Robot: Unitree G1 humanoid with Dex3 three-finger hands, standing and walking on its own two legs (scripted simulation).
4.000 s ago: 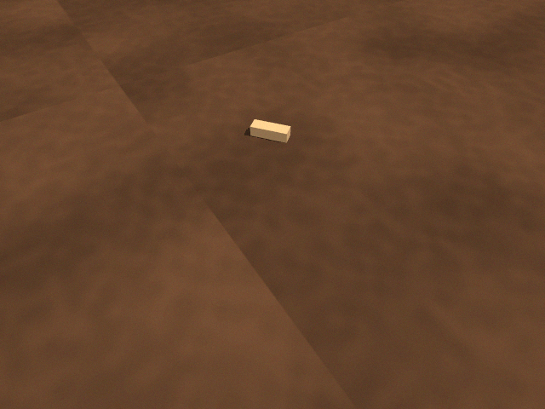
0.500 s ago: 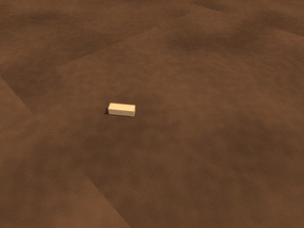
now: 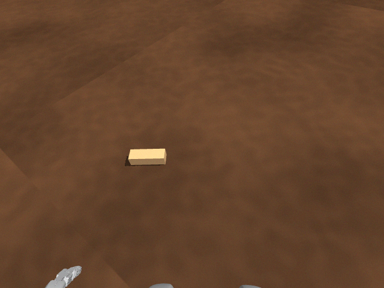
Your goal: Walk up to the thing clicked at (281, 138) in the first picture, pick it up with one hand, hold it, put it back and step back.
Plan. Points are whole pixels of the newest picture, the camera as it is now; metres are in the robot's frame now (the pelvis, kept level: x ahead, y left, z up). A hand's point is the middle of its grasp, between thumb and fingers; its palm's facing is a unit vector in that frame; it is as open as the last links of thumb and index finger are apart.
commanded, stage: walk up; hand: left
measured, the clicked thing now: (147, 156) +0.96 +0.37 -0.73
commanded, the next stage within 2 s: none
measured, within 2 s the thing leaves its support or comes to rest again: neither
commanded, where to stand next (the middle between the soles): +0.60 +0.09 m, yaw -1 degrees
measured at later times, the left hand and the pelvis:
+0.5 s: hand (65, 248) +0.24 +0.36 -0.14, palm faces -0.05 -0.93 -0.35, open 7.4 cm; pelvis +0.19 +0.08 +0.01, yaw +0 degrees
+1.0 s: hand (85, 180) +0.42 +0.35 -0.11, palm faces +0.00 -0.90 -0.43, open 7.4 cm; pelvis +0.37 +0.07 +0.01, yaw +1 degrees
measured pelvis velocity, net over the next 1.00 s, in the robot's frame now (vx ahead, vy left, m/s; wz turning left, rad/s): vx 0.37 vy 0.07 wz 0.02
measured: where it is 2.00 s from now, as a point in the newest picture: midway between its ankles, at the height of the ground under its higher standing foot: (184, 210)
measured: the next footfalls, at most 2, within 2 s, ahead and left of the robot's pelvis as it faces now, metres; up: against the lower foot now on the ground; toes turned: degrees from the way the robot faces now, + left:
left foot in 0.28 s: +0.26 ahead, +0.19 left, +0.00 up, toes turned +7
right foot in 0.72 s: +0.44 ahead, -0.06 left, +0.00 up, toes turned -4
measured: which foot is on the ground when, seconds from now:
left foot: up 0.00-0.26, down 0.28-0.74, up 0.76-1.00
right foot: down 0.00-0.30, up 0.32-0.70, down 0.72-1.00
